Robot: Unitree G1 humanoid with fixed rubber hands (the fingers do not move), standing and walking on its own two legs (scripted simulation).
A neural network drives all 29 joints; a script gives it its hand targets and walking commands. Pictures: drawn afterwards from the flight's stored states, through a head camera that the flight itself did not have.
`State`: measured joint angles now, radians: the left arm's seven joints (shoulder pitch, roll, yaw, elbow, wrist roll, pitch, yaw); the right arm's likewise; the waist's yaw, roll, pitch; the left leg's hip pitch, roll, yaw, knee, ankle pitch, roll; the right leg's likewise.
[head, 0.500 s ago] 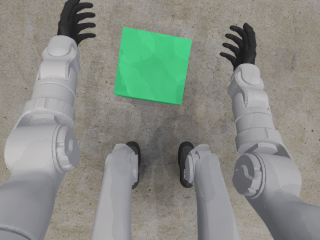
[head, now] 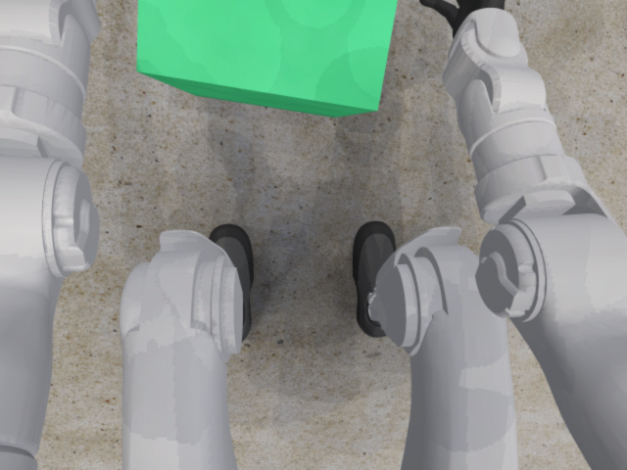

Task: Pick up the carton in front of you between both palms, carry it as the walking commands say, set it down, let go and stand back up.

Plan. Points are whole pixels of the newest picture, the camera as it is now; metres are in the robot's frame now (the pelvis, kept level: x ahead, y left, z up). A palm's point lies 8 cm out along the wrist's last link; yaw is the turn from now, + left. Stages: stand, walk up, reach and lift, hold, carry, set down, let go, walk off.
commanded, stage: reach and lift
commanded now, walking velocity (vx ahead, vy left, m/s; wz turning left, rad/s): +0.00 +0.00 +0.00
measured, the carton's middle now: (275, 8) +0.54 +0.06 -0.27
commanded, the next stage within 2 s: none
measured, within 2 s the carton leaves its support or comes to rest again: leaves its support in 0.86 s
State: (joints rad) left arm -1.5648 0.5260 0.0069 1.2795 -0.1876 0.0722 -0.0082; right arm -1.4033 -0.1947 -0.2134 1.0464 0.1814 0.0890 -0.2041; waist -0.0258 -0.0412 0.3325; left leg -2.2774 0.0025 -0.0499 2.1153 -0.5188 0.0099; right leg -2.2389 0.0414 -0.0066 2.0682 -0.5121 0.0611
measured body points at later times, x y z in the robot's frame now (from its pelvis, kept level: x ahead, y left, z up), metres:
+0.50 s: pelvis +0.01 +0.00 -0.02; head +0.37 +0.05 +0.23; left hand +0.57 +0.22 -0.20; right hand +0.55 -0.12 -0.19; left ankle +0.12 +0.12 -0.36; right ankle +0.13 -0.13 -0.36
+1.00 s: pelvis +0.01 +0.00 -0.02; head +0.35 +0.07 +0.26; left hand +0.56 +0.20 -0.18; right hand +0.56 -0.10 -0.16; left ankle +0.12 +0.12 -0.36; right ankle +0.13 -0.13 -0.36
